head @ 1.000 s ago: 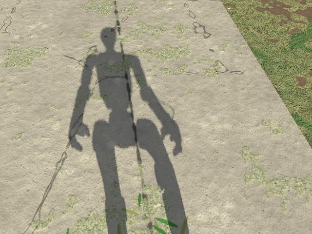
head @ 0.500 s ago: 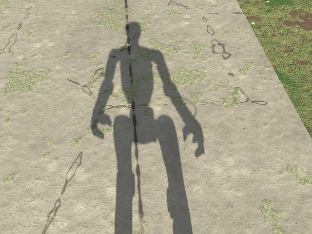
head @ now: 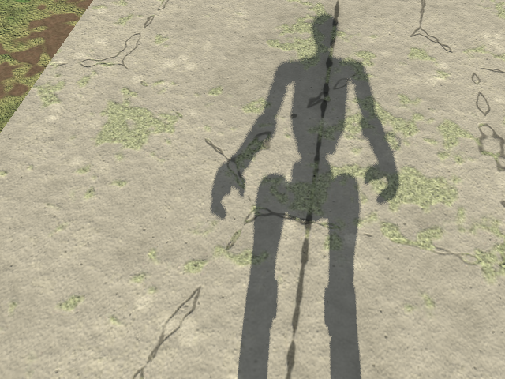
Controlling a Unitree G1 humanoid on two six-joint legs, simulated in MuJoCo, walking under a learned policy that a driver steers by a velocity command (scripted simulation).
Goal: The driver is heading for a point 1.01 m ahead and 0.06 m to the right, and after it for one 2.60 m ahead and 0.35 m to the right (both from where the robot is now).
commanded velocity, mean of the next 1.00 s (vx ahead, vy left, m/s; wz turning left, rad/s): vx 0.50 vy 0.00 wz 0.14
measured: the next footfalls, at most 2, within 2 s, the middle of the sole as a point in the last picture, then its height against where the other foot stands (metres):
right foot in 0.38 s outside the picture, level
left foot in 0.92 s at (204, 294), level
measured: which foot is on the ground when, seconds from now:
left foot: down 0.00-0.40, up 0.42-0.90, down 0.92-1.00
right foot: up 0.00-0.36, down 0.38-0.94, up 0.96-1.00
